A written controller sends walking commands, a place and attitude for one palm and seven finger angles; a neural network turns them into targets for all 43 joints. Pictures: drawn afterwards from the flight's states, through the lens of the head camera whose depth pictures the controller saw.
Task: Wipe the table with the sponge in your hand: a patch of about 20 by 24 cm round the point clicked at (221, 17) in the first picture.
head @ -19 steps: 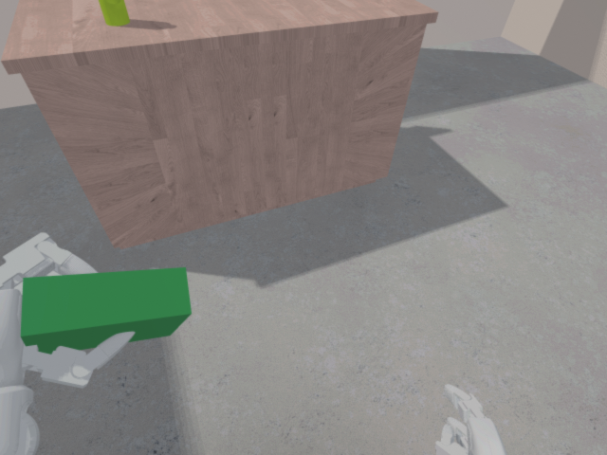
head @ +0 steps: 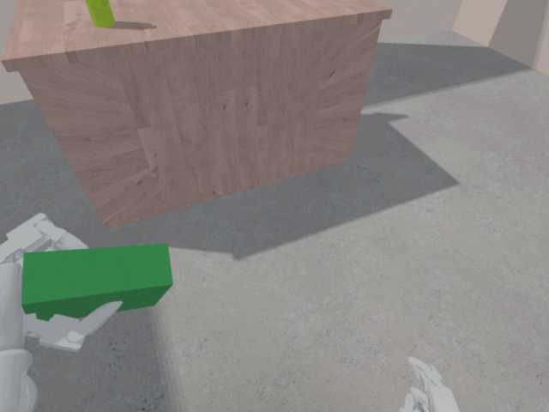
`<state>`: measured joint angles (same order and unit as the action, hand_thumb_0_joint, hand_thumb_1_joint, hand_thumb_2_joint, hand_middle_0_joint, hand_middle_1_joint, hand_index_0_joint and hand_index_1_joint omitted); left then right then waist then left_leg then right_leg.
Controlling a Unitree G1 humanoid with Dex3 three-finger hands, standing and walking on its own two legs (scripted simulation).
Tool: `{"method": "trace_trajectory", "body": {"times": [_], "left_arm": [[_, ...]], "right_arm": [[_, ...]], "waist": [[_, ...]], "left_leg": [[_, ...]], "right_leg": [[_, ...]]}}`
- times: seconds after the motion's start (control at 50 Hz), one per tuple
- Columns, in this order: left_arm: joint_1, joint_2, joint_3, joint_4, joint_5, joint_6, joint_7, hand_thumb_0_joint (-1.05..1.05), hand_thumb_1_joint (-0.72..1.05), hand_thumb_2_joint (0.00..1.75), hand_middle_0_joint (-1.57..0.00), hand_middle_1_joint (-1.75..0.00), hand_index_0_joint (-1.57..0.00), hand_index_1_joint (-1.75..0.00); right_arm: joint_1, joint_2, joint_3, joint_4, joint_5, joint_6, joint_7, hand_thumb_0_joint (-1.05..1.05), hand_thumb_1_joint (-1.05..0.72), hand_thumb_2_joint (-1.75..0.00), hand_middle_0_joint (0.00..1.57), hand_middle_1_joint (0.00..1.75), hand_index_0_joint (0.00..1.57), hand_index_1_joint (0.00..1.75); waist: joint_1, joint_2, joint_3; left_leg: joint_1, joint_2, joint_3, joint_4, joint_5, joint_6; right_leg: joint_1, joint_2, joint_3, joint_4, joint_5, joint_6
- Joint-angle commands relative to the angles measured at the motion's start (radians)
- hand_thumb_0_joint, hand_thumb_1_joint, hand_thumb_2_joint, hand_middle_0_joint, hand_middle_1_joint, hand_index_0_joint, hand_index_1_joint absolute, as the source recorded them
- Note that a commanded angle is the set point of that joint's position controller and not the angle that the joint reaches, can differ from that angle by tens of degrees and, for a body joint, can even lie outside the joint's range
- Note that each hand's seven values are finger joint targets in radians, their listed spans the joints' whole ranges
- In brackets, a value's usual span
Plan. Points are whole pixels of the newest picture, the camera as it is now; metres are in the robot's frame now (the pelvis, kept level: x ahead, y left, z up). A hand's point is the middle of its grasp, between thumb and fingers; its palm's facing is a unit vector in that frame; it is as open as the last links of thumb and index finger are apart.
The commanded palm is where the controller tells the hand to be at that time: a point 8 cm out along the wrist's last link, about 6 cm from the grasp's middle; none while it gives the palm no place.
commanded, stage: look at it before walking up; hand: left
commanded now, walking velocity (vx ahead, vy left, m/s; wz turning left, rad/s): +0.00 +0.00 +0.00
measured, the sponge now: (122, 281) +0.23 +0.20 +0.14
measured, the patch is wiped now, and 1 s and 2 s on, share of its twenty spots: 0.00 0.00 0.00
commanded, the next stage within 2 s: walk to a spot facing it in 0.02 s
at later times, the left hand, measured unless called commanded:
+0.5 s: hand (86, 264) +0.23 +0.23 +0.16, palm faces +0.46 -0.79 -0.40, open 9.0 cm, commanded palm +0.18 +0.27 +0.18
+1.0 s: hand (137, 167) +0.38 +0.22 +0.18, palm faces +0.41 -0.79 -0.45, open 9.0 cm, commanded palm +0.33 +0.26 +0.18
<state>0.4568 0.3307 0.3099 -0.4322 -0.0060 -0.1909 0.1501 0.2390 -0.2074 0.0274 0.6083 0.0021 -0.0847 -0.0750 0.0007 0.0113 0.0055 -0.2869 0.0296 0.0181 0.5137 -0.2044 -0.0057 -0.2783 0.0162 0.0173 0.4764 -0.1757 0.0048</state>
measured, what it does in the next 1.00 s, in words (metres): walks ahead: left foot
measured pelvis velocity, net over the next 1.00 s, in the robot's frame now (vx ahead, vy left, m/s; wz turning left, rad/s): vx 0.18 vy -0.02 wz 0.03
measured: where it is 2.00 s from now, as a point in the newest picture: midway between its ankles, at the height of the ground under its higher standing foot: (301, 359)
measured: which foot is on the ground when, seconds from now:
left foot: down 0.00-0.46, up 0.48-0.70, down 0.72-1.00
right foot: down 0.00-0.72, up 0.74-1.00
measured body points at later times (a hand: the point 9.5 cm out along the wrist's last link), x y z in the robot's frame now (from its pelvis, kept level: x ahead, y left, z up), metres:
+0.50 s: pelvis +0.04 -0.02 -0.01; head +0.02 -0.03 +0.44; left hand +0.20 +0.27 +0.18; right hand +0.18 -0.24 -0.11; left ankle +0.04 +0.11 -0.72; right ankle +0.05 -0.12 -0.74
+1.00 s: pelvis +0.18 -0.02 +0.00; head +0.20 -0.03 +0.45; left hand +0.35 +0.26 +0.20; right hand +0.35 -0.21 -0.10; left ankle +0.11 +0.12 -0.74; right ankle +0.24 -0.14 -0.70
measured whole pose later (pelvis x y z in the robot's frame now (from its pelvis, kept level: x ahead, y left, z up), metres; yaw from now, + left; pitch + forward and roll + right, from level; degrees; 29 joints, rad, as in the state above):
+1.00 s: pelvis +0.18 -0.02 +0.00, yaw +2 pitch +1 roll +0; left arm 0.50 0.37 0.36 -0.54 -0.02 -0.21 0.15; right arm 0.22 -0.12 0.04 0.59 0.00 -0.10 -0.06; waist 0.01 0.02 0.03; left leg -0.14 0.14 0.17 0.47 -0.33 -0.06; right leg -0.49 -0.09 -0.15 0.81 -0.34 0.03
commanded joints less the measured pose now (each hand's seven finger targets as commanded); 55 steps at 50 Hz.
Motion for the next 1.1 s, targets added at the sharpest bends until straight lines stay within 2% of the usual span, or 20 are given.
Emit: {"method": "trace_trajectory", "body": {"times": [0.0,0.12,0.22,0.32,0.38,0.4,0.44,0.46,0.5,0.56,0.62,0.66,0.68,0.7,0.72,0.8,1.0,1.02,1.06,1.08], "left_arm": [[-0.072,0.168,0.120,-0.211,-0.007,-0.061,0.023,0.00,0.10,1.30,-1.20,-1.60,-1.20,-1.60],[-0.082,0.161,0.105,-0.214,-0.005,-0.063,0.022,0.00,0.10,1.30,-1.20,-1.60,-1.20,-1.60],[-0.102,0.160,0.104,-0.235,0.005,-0.046,0.034,0.00,0.10,1.30,-1.20,-1.60,-1.20,-1.60],[-0.117,0.166,0.124,-0.265,0.005,-0.057,0.040,0.00,0.10,1.30,-1.20,-1.60,-1.20,-1.60],[-0.043,0.143,0.114,-0.201,-0.001,-0.051,0.030,0.00,0.10,1.30,-1.20,-1.60,-1.20,-1.60],[-0.025,0.135,0.107,-0.168,-0.001,-0.045,0.024,0.00,0.10,1.30,-1.20,-1.60,-1.20,-1.60],[-0.054,0.159,0.102,-0.152,-0.002,-0.039,0.022,0.00,0.10,1.30,-1.20,-1.60,-1.20,-1.60],[-0.108,0.173,0.092,-0.165,-0.001,-0.048,0.026,0.00,0.10,1.30,-1.20,-1.60,-1.20,-1.60],[-0.186,0.198,0.110,-0.198,0.010,-0.070,0.030,0.00,0.10,1.30,-1.20,-1.60,-1.20,-1.60],[-0.153,0.222,0.139,-0.216,0.012,-0.089,0.027,0.00,0.10,1.30,-1.20,-1.60,-1.20,-1.60],[-0.154,0.214,0.146,-0.288,0.001,-0.093,0.040,0.00,0.10,1.30,-1.20,-1.60,-1.20,-1.60],[-0.122,0.194,0.140,-0.331,-0.010,-0.091,0.045,0.00,0.10,1.30,-1.20,-1.60,-1.20,-1.60],[-0.113,0.178,0.135,-0.372,-0.016,-0.098,0.048,0.00,0.10,1.30,-1.20,-1.60,-1.20,-1.60],[-0.066,0.154,0.108,-0.384,-0.018,-0.108,0.050,0.00,0.10,1.30,-1.20,-1.60,-1.20,-1.60],[-0.083,0.193,0.128,-0.379,-0.007,-0.112,0.056,0.00,0.10,1.30,-1.20,-1.60,-1.20,-1.60],[-0.093,0.175,0.127,-0.348,-0.004,-0.083,0.033,0.00,0.10,1.30,-1.20,-1.60,-1.20,-1.60],[-0.046,0.189,0.166,-0.232,-0.018,-0.052,0.016,0.00,0.10,1.30,-1.20,-1.60,-1.20,-1.60],[-0.063,0.188,0.155,-0.237,-0.014,-0.043,0.014,0.00,0.10,1.30,-1.20,-1.60,-1.20,-1.60],[-0.069,0.282,0.229,-0.242,-0.007,-0.033,0.024,0.00,0.10,1.30,-1.20,-1.60,-1.20,-1.60],[-0.092,0.281,0.238,-0.264,-0.016,-0.044,0.026,0.00,0.10,1.30,-1.20,-1.60,-1.20,-1.60]], "right_arm": [[-0.102,-0.112,-0.052,-0.160,0.001,-0.058,-0.006,0.00,-0.90,-0.90,0.20,0.30,0.20,0.30],[-0.101,-0.111,-0.050,-0.156,0.000,-0.059,-0.004,0.00,-0.90,-0.90,0.20,0.30,0.20,0.30],[-0.106,-0.115,-0.054,-0.160,-0.011,-0.043,-0.021,0.00,-0.90,-0.90,0.20,0.30,0.20,0.30],[-0.084,-0.113,-0.061,-0.136,-0.020,-0.049,-0.027,0.00,-0.90,-0.90,0.20,0.30,0.20,0.30],[-0.082,-0.117,-0.065,-0.133,-0.016,-0.046,-0.018,0.00,-0.90,-0.90,0.20,0.30,0.20,0.30],[-0.079,-0.115,-0.067,-0.142,-0.008,-0.040,-0.013,0.00,-0.90,-0.90,0.20,0.30,0.20,0.30],[-0.095,-0.086,-0.062,-0.132,-0.004,-0.030,-0.006,0.00,-0.90,-0.90,0.20,0.30,0.20,0.30],[-0.124,-0.106,-0.066,-0.131,-0.002,-0.033,-0.005,0.00,-0.90,-0.90,0.20,0.30,0.20,0.30],[-0.122,-0.105,-0.052,-0.109,-0.013,-0.038,0.000,0.00,-0.90,-0.90,0.20,0.30,0.20,0.30],[-0.130,-0.077,-0.037,-0.107,-0.018,-0.025,-0.007,0.00,-0.90,-0.90,0.20,0.30,0.20,0.30],[-0.129,-0.069,-0.043,-0.133,-0.018,-0.036,-0.011,0.00,-0.90,-0.90,0.20,0.30,0.20,0.30],[-0.091,-0.087,-0.061,-0.141,-0.015,-0.046,-0.020,0.00,-0.90,-0.90,0.20,0.30,0.20,0.30],[-0.082,-0.115,-0.075,-0.151,-0.011,-0.047,-0.021,0.00,-0.90,-0.90,0.20,0.30,0.20,0.30],[-0.081,-0.122,-0.080,-0.155,-0.008,-0.047,-0.016,0.00,-0.90,-0.90,0.20,0.30,0.20,0.30],[-0.080,-0.099,-0.065,-0.157,-0.006,-0.051,-0.005,0.00,-0.90,-0.90,0.20,0.30,0.20,0.30],[-0.084,-0.104,-0.081,-0.119,0.004,-0.060,0.010,0.00,-0.90,-0.90,0.20,0.30,0.20,0.30],[-0.101,-0.089,-0.070,-0.137,0.000,-0.050,-0.004,0.00,-0.90,-0.90,0.20,0.30,0.20,0.30],[-0.100,-0.079,-0.070,-0.132,0.005,-0.045,-0.003,0.00,-0.90,-0.90,0.20,0.30,0.20,0.30],[-0.143,-0.052,-0.063,-0.159,0.006,-0.037,0.003,0.00,-0.90,-0.90,0.20,0.30,0.20,0.30],[-0.159,-0.064,-0.058,-0.148,-0.002,-0.035,0.007,0.00,-0.90,-0.90,0.20,0.30,0.20,0.30]], "waist": [[0.001,0.034,-0.085],[-0.002,0.023,-0.074],[-0.012,0.064,-0.017],[-0.019,0.173,-0.063],[-0.007,0.154,-0.086],[-0.005,0.069,-0.074],[0.003,-0.252,0.015],[0.011,-0.262,0.044],[-0.009,-0.131,0.023],[0.001,-0.154,0.017],[0.009,-0.137,-0.057],[-0.009,0.004,-0.127],[-0.027,0.212,-0.171],[-0.025,0.399,-0.182],[-0.026,0.291,-0.145],[-0.016,0.172,-0.056],[0.009,0.141,-0.097],[0.018,0.045,-0.129],[0.034,-0.377,-0.181],[0.027,-0.263,-0.152]], "left_leg": [[-0.054,0.050,-0.042,-0.130,-0.107,0.019],[-0.050,0.052,-0.045,-0.124,-0.157,0.021],[-0.115,0.075,-0.103,-0.141,-0.506,0.067],[-0.063,0.194,-0.279,-0.210,-0.435,0.129],[-0.109,0.172,-0.183,-0.128,-0.351,0.118],[-0.189,0.112,-0.107,-0.044,-0.416,0.088],[-0.385,-0.014,0.063,0.349,-0.324,0.022],[-0.445,0.006,0.021,0.539,-0.302,0.011],[-0.413,0.056,-0.023,0.562,-0.274,0.003],[-0.203,0.070,0.064,0.327,-0.190,0.012],[-0.028,0.023,0.143,0.083,-0.106,0.014],[0.176,0.005,0.161,-0.074,-0.027,0.021],[0.341,0.124,-0.022,-0.124,-0.035,0.072],[0.485,0.367,-0.346,-0.159,0.105,0.172],[0.443,0.435,-0.462,-0.207,0.162,0.251],[0.291,0.365,-0.229,-0.205,0.065,0.224],[0.103,0.240,0.120,0.036,0.161,0.109],[0.028,0.193,0.143,0.218,0.114,0.090],[-0.394,-0.008,0.107,0.767,-0.387,0.025],[-0.425,0.029,-0.021,0.870,-0.362,0.016]], "right_leg": [[0.081,-0.050,0.053,-0.094,-0.067,-0.005],[0.054,-0.059,0.058,-0.102,-0.138,-0.008],[-0.047,-0.059,0.056,-0.055,-0.470,-0.044],[-0.013,-0.003,-0.092,0.176,-0.287,-0.018],[0.095,-0.023,-0.087,0.058,-0.261,-0.023],[0.125,-0.065,-0.014,-0.010,-0.350,-0.049],[0.119,-0.320,0.427,-0.241,-0.609,-0.178],[0.138,-0.414,0.539,-0.302,-0.537,-0.231],[0.124,-0.408,0.418,-0.269,-0.393,-0.239],[0.022,-0.301,0.146,-0.209,-0.161,-0.181],[0.076,-0.256,0.057,-0.118,-0.095,-0.152],[0.060,-0.179,-0.006,0.105,0.030,-0.100],[-0.087,-0.116,-0.056,0.328,0.004,-0.051],[-0.329,-0.039,-0.111,0.553,-0.382,0.003],[-0.403,-0.035,-0.050,0.703,-0.426,-0.006],[-0.457,-0.134,-0.043,0.690,-0.284,0.018],[0.077,-0.022,-0.278,0.076,-0.067,0.019],[0.203,-0.048,-0.223,0.021,-0.058,0.005],[0.401,-0.445,0.470,-0.152,0.037,-0.177],[0.354,-0.497,0.483,-0.194,0.018,-0.191]]}}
